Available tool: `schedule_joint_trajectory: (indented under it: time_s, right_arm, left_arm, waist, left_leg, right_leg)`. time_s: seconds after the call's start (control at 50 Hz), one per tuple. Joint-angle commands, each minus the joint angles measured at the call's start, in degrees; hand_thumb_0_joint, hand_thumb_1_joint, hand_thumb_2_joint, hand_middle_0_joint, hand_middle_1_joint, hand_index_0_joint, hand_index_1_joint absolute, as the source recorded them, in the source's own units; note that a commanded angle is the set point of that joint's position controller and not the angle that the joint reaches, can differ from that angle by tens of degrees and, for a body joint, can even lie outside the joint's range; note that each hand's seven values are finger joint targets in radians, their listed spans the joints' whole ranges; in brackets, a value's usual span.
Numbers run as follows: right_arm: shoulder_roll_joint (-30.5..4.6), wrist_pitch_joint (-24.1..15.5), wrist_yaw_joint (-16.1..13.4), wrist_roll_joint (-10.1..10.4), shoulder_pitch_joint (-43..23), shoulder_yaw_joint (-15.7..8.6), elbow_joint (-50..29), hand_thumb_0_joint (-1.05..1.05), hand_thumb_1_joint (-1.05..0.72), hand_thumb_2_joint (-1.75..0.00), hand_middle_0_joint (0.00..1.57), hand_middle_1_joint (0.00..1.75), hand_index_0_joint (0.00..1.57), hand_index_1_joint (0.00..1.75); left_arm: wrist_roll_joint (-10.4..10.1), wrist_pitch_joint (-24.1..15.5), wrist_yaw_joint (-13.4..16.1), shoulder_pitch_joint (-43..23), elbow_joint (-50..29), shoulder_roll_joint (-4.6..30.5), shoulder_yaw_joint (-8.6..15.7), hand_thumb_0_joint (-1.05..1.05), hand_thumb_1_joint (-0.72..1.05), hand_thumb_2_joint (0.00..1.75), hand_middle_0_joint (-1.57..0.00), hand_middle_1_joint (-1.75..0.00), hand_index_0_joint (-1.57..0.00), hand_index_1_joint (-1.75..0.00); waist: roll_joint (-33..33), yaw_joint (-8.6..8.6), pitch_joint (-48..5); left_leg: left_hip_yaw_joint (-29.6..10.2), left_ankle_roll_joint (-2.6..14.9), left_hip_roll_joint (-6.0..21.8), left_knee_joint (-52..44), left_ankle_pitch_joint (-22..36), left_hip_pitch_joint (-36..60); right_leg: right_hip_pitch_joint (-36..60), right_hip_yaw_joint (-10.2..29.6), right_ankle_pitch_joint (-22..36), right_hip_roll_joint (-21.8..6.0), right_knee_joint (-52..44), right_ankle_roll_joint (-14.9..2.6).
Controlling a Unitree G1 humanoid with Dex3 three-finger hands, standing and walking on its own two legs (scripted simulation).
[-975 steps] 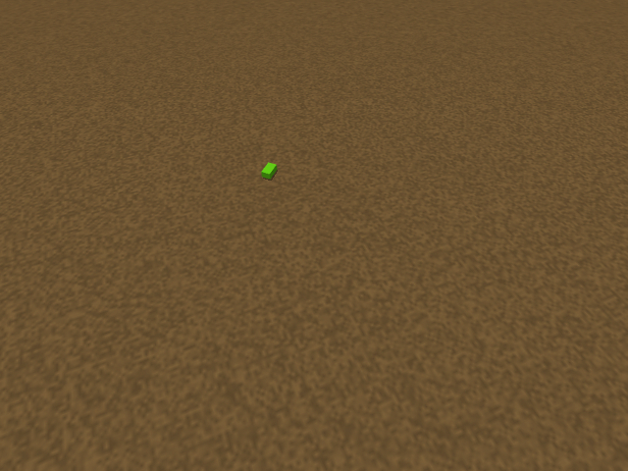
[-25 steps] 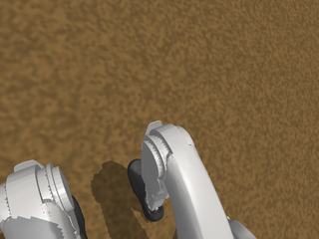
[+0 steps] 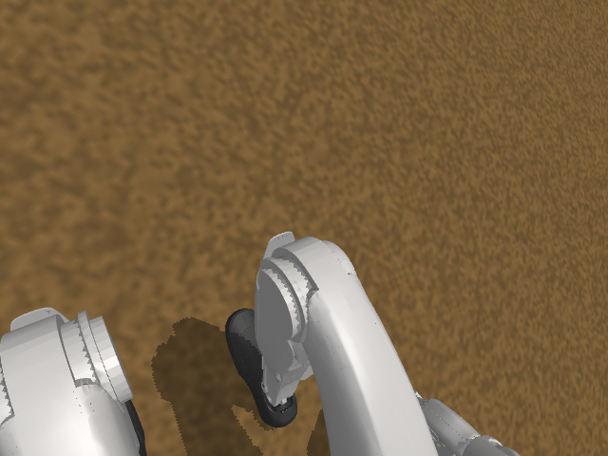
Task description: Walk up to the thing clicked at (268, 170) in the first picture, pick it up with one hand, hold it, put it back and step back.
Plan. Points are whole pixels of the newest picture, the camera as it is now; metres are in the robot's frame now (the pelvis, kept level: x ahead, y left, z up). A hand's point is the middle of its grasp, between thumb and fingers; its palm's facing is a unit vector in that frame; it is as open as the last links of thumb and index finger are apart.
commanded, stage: rest palm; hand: left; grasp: from above
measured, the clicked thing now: out of the picture +0.45 +0.32 -0.28
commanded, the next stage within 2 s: close in 0.34 s
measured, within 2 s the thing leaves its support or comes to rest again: neither
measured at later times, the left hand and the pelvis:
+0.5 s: hand out of the picture +0.44 +0.31 -0.25, palm faces -0.44 -0.13 -0.89, open 12.4 cm; pelvis +0.00 +0.00 +0.00, yaw -1 degrees
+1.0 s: hand out of the picture +0.44 +0.31 -0.25, palm faces -0.45 -0.13 -0.88, open 10.2 cm; pelvis +0.00 +0.00 +0.01, yaw -1 degrees
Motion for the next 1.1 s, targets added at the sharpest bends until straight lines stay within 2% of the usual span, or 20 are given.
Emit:
schedule_joint_trajectory:
  time_s: [0.0, 0.08, 0.16, 0.22, 0.28, 0.3, 0.34, 0.42, 0.48, 0.54, 0.62, 0.68, 0.7, 0.74, 0.78, 0.82, 0.86, 0.94, 0.98, 1.08]
  right_arm:
    - [-18.9, -0.9, 0.0, 0.4, 10.1, -5.4, 1.0, 0.0, -0.9, -0.9, 0.2, 0.3, 0.2, 0.3]
    - [-18.6, -1.5, 0.5, 0.5, 9.7, -4.8, 0.6, 0.0, -0.9, -0.9, 0.2, 0.3, 0.2, 0.3]
    - [-19.1, -1.9, 0.8, 0.7, 10.0, -4.8, 0.6, 0.0, -0.9, -0.9, 0.2, 0.3, 0.2, 0.3]
    - [-19.2, -2.0, 1.1, 0.4, 10.9, -4.2, 0.3, 0.0, -0.9, -0.91, 0.2, 0.3, 0.2, 0.3]
    - [-19.1, -1.7, 1.1, 0.6, 10.4, -4.1, 0.7, 0.0, -0.9, -0.91, 0.2, 0.3, 0.2, 0.3]
    - [-19.0, -1.9, 1.2, 0.4, 10.5, -3.9, 0.5, 0.0, -0.9, -0.91, 0.2, 0.3, 0.2, 0.3]
    - [-19.3, -1.9, 1.2, 0.4, 9.7, -3.7, 0.5, 0.0, -0.9, -0.91, 0.2, 0.3, 0.2, 0.3]
    - [-19.5, -2.0, 1.3, 0.6, 10.1, -3.5, 0.1, 0.0, -0.9, -0.91, 0.2, 0.3, 0.2, 0.3]
    - [-19.6, -2.0, 1.4, 0.4, 9.8, -3.2, -0.3, 0.0, -0.9, -0.9, 0.2, 0.3, 0.2, 0.3]
    - [-20.1, -2.0, 1.2, 0.7, 10.5, -3.6, 0.2, 0.0, -0.9, -0.9, 0.2, 0.3, 0.2, 0.3]
    - [-19.6, -2.1, 1.4, 0.7, 10.4, -3.0, -0.5, 0.0, -0.89, -0.9, 0.2, 0.3, 0.2, 0.3]
    - [-20.6, -2.2, 0.9, 1.0, 10.6, -3.7, -0.1, 0.0, -0.89, -0.9, 0.2, 0.3, 0.2, 0.3]
    - [-20.2, -2.2, 1.0, 1.0, 10.6, -3.4, -0.4, 0.0, -0.89, -0.9, 0.2, 0.3, 0.2, 0.3]
    - [-19.4, -2.2, 1.2, 1.0, 9.8, -2.9, -0.7, 0.0, -0.89, -0.9, 0.2, 0.3, 0.2, 0.3]
    - [-20.0, -2.0, 0.8, 1.2, 10.0, -3.0, -0.9, 0.0, -0.89, -0.9, 0.2, 0.3, 0.2, 0.3]
    - [-20.1, -1.8, 0.6, 1.1, 10.1, -3.0, -0.6, 0.0, -0.89, -0.9, 0.2, 0.3, 0.2, 0.3]
    - [-19.7, -1.7, 0.9, 0.9, 10.4, -2.8, -1.0, 0.0, -0.89, -0.9, 0.2, 0.3, 0.2, 0.3]
    - [-20.0, -1.9, 0.6, 1.0, 9.9, -2.9, -0.5, 0.0, -0.89, -0.9, 0.2, 0.3, 0.2, 0.3]
    - [-19.9, -2.0, 0.8, 0.7, 9.8, -2.6, -1.0, 0.0, -0.89, -0.9, 0.2, 0.3, 0.2, 0.3]
    - [-20.3, -2.0, 0.4, 0.7, 10.1, -2.7, -0.8, 0.0, -0.89, -0.9, 0.2, 0.3, 0.2, 0.3]
  left_arm:
    - [-1.4, 0.2, 2.7, -15.3, -7.6, 12.6, 0.3, 0.0, -0.22, 0.77, -0.38, -0.65, -0.35, -0.68]
    - [-1.8, 0.7, 2.5, -14.4, -6.2, 11.7, -0.6, 0.0, -0.22, 0.76, -0.39, -0.66, -0.35, -0.69]
    - [-2.5, 0.8, 2.6, -14.1, -7.3, 13.0, 0.1, 0.0, -0.24, 0.76, -0.37, -0.65, -0.34, -0.69]
    - [-2.5, 0.7, 2.6, -13.6, -6.0, 13.2, 0.1, 0.0, -0.25, 0.77, -0.37, -0.67, -0.33, -0.7]
    - [-3.1, 0.5, 2.8, -13.6, -7.0, 13.9, 0.5, 0.0, -0.25, 0.8, -0.38, -0.67, -0.34, -0.71]
    - [-2.9, 0.6, 2.6, -12.8, -5.2, 12.8, -0.3, 0.0, -0.25, 0.8, -0.38, -0.69, -0.33, -0.73]
    - [-3.4, 0.4, 2.7, -13.4, -6.0, 12.7, -0.7, 0.0, -0.26, 0.81, -0.37, -0.68, -0.33, -0.72]
    - [-3.1, 0.0, 2.8, -13.1, -6.3, 14.3, 0.0, 0.0, -0.25, 0.8, -0.38, -0.67, -0.34, -0.72]
    - [-2.9, 0.1, 3.0, -13.0, -6.9, 14.6, -0.4, 0.0, -0.13, 0.78, -0.48, -0.62, -0.43, -0.67]
    - [-3.4, 0.3, 3.5, -14.1, -7.5, 15.9, 0.7, 0.0, -0.09, 0.73, -0.5, -0.59, -0.46, -0.63]
    - [-3.6, 0.9, 2.5, -12.9, -5.5, 13.7, -0.6, 0.0, -0.07, 0.65, -0.49, -0.56, -0.47, -0.59]
    - [-3.9, 0.6, 2.3, -14.7, -6.5, 15.9, 0.1, 0.0, -0.02, 0.62, -0.53, -0.54, -0.51, -0.57]
    - [-3.7, 0.5, 2.1, -15.2, -8.1, 16.2, 0.5, 0.0, 0.01, 0.6, -0.54, -0.54, -0.52, -0.56]
    - [-3.6, 0.7, 1.4, -12.6, -4.4, 13.3, -1.2, 0.0, 0.03, 0.59, -0.56, -0.52, -0.54, -0.54]
    - [-4.1, 0.2, 1.5, -13.6, -5.4, 14.2, -1.2, 0.0, 0.06, 0.57, -0.57, -0.52, -0.56, -0.53]
    - [-3.7, -0.1, 1.6, -14.3, -7.4, 16.3, -0.1, 0.0, 0.09, 0.52, -0.58, -0.51, -0.58, -0.52]
    - [-3.4, -0.1, 1.3, -12.4, -5.7, 14.1, -0.9, 0.0, 0.12, 0.51, -0.6, -0.5, -0.6, -0.5]
    - [-3.6, -0.6, 1.9, -14.6, -8.1, 15.5, -0.8, 0.0, 0.18, 0.46, -0.63, -0.49, -0.64, -0.48]
    - [-3.3, -0.5, 2.0, -13.0, -5.9, 13.9, -1.8, 0.0, 0.23, 0.45, -0.67, -0.47, -0.68, -0.46]
    - [-3.4, 0.0, 2.7, -12.5, -6.1, 15.8, -1.0, 0.0, 0.31, 0.37, -0.71, -0.44, -0.74, -0.41]
  waist:
    - [29.4, -2.43, -33.8]
    - [28.2, -2.9, -32.9]
    - [29.7, -2.55, -34.1]
    - [28.6, -3.29, -34.2]
    - [30.6, -2.46, -35.0]
    - [30.3, -3.29, -33.9]
    - [29.4, -3.15, -33.1]
    - [29.3, -2.95, -33.5]
    - [29.6, -3.12, -33.5]
    - [30.0, -3.04, -33.9]
    - [27.6, -3.73, -31.2]
    - [30.0, -3.65, -32.1]
    - [30.3, -2.95, -33.3]
    - [28.4, -3.71, -31.1]
    - [28.5, -3.71, -31.6]
    - [30.8, -2.67, -33.3]
    - [28.8, -3.56, -32.2]
    - [31.6, -2.98, -33.0]
    - [29.4, -3.91, -31.4]
    - [28.7, -3.46, -32.1]
  left_leg:
    - [2.2, -1.07, 0.8, -17.5, 11.3, 27.1]
    - [2.3, -0.94, 0.9, -16.5, 11.0, 26.6]
    - [1.9, -1.27, 1.2, -16.9, 13.2, 28.5]
    - [2.1, -0.98, 1.1, -16.1, 13.8, 27.7]
    - [1.9, -1.37, 1.3, -16.7, 14.8, 28.4]
    - [2.0, -1.36, 1.3, -16.0, 15.0, 28.7]
    - [1.5, -1.26, 1.3, -16.1, 14.3, 27.2]
    - [1.7, -1.14, 1.3, -16.0, 14.0, 27.4]
    - [1.5, -1.18, 1.5, -16.2, 14.2, 28.0]
    - [1.7, -1.13, 1.5, -16.7, 13.6, 27.4]
    - [1.2, -0.94, 1.5, -16.4, 12.5, 25.8]
    - [1.1, -1.21, 1.6, -17.4, 11.7, 27.4]
    - [0.3, -1.58, 1.8, -17.8, 12.9, 28.6]
    - [0.8, -1.33, 1.7, -16.7, 12.5, 27.0]
    - [1.0, -1.17, 1.6, -17.1, 12.2, 26.4]
    - [0.9, -1.5, 1.7, -17.4, 13.5, 28.4]
    - [1.0, -1.37, 1.7, -16.6, 15.0, 28.0]
    - [0.6, -1.88, 2.0, -17.6, 14.1, 29.9]
    - [0.9, -1.39, 1.8, -17.0, 12.7, 27.5]
    - [1.5, -1.21, 1.8, -17.3, 13.1, 27.6]
  right_leg:
    - [18.1, -3.4, 11.9, 2.4, -11.0, -2.6]
    - [18.7, -3.3, 12.2, 2.4, -10.9, -2.39]
    - [19.3, -3.6, 13.5, 2.5, -10.9, -2.46]
    - [21.7, -3.6, 14.8, 2.7, -11.1, -2.26]
    - [21.6, -3.6, 15.1, 2.9, -10.9, -2.58]
    - [21.5, -3.7, 15.6, 2.7, -10.4, -2.38]
    - [21.0, -4.2, 14.7, 2.8, -11.0, -2.41]
    - [21.8, -3.8, 14.7, 2.9, -10.9, -2.39]
    - [22.2, -4.0, 14.9, 3.1, -11.2, -2.34]
    - [22.5, -3.8, 14.4, 3.2, -11.9, -2.49]
    - [20.8, -4.3, 13.5, 2.9, -11.7, -2.23]
    - [21.2, -4.0, 12.7, 2.8, -12.0, -2.46]
    - [20.9, -4.4, 13.4, 2.7, -11.4, -2.48]
    - [20.3, -4.4, 13.5, 2.9, -11.1, -2.3]
    - [21.7, -4.2, 13.5, 3.1, -12.1, -2.41]
    - [21.6, -4.3, 14.1, 3.0, -11.8, -2.51]
    - [21.8, -4.6, 15.3, 3.0, -11.5, -2.24]
    - [21.0, -4.5, 14.4, 3.0, -11.3, -2.51]
    - [21.3, -4.6, 13.8, 3.2, -11.9, -2.29]
    - [23.1, -4.0, 14.2, 3.4, -13.0, -2.31]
